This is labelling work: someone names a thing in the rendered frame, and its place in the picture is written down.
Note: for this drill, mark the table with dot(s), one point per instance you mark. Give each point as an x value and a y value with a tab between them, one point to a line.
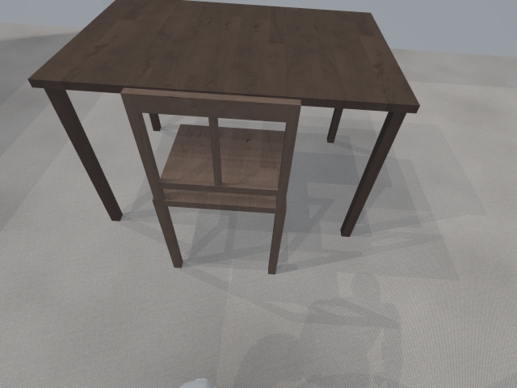
325	58

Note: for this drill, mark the chair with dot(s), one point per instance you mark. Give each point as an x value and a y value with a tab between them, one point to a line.
211	167

